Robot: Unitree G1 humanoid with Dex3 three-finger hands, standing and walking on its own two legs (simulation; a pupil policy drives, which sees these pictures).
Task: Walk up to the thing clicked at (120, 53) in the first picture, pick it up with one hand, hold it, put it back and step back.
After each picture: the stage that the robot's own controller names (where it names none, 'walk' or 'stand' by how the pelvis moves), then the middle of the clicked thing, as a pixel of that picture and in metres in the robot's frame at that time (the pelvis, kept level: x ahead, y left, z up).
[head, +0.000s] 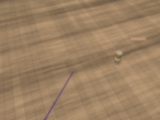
stand; (118, 56) +1.20 -0.34 -0.72
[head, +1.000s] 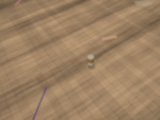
walk; (90, 60) +1.11 +0.06 -0.69
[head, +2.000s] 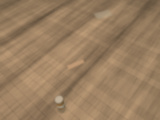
walk; (60, 102) +0.64 +0.30 -0.71
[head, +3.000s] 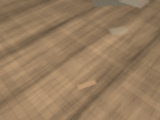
walk; out of the picture +0.45 +0.19 -0.71
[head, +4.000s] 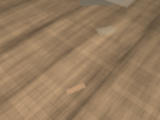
stand; out of the picture +0.37 +0.21 -0.72
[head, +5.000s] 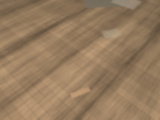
stand; out of the picture +0.34 +0.19 -0.72
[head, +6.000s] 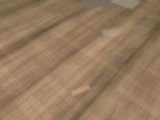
stand; out of the picture +0.38 +0.19 -0.73
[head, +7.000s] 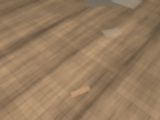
stand; out of the picture +0.35 +0.19 -0.73
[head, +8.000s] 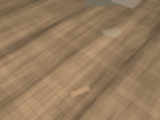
stand; out of the picture +0.35 +0.19 -0.73
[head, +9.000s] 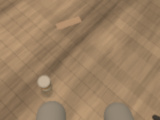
go down; (45, 83) +0.42 +0.20 -0.46
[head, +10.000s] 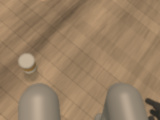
go down; (28, 64) +0.44 +0.24 -0.31
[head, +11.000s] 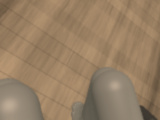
close in; out of the picture +0.42 +0.28 -0.23
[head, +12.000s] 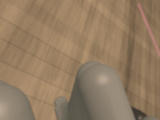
close; out of the picture +0.42 +0.29 -0.22
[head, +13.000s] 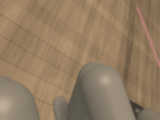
lift; out of the picture +0.39 +0.27 -0.22
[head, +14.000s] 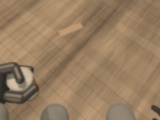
lift; (24, 85) +0.33 +0.21 -0.01
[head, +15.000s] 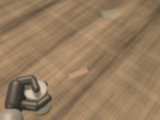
hold; (39, 99) +0.31 +0.17 -0.01
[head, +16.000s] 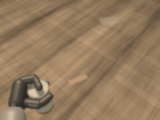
hold; (41, 97) +0.32 +0.17 -0.01
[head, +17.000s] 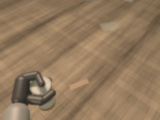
hold; (43, 94) +0.33 +0.16 +0.01
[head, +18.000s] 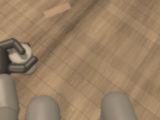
crouch; (24, 60) +0.43 +0.20 -0.10
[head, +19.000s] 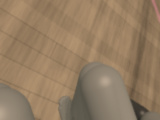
lower; out of the picture +0.41 +0.29 -0.22
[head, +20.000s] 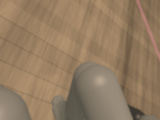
lower; out of the picture +0.42 +0.30 -0.23
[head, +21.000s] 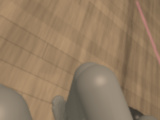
lower; out of the picture +0.42 +0.30 -0.23
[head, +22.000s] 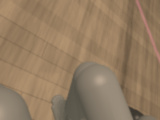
lower; out of the picture +0.42 +0.30 -0.23
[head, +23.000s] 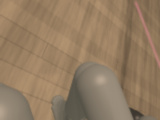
loosen; out of the picture +0.42 +0.28 -0.23
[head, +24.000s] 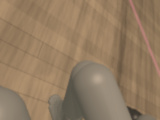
withdraw; out of the picture +0.41 +0.27 -0.23
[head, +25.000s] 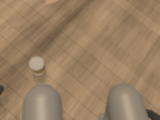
walk; (37, 66) +0.44 +0.22 -0.32
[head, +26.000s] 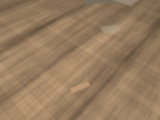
stand; out of the picture +0.36 +0.16 -0.66
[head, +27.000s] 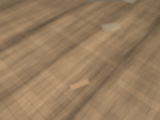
stand; out of the picture +0.38 +0.18 -0.67
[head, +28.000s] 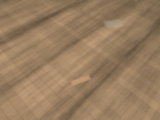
stand; out of the picture +0.39 +0.17 -0.68
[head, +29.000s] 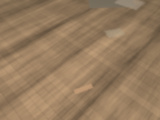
walk; out of the picture +0.39 +0.17 -0.72
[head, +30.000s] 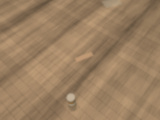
walk; (71, 100) +0.56 +0.15 -0.71
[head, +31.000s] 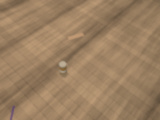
walk; (63, 67) +0.88 +0.17 -0.71
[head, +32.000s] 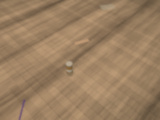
stand; (69, 67) +1.05 +0.19 -0.71
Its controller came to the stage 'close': yes
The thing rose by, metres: 0.70
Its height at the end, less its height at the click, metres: +0.00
